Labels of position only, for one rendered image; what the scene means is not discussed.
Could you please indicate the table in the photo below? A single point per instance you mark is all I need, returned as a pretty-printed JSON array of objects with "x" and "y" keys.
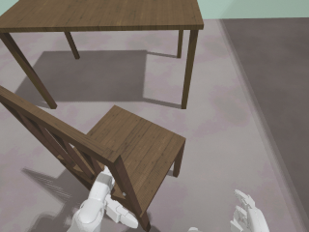
[{"x": 36, "y": 16}]

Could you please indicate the left robot hand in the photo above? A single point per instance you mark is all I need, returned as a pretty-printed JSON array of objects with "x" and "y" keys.
[{"x": 100, "y": 190}]

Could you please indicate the robot left forearm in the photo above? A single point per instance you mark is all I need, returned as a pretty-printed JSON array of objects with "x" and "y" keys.
[{"x": 88, "y": 218}]

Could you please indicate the right robot shin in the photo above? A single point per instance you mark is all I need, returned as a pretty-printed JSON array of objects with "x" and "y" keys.
[{"x": 193, "y": 228}]

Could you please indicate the right robot hand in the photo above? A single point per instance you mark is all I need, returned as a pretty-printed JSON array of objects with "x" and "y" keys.
[{"x": 252, "y": 221}]

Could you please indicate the chair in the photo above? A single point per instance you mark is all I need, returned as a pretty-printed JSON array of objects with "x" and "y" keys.
[{"x": 137, "y": 152}]

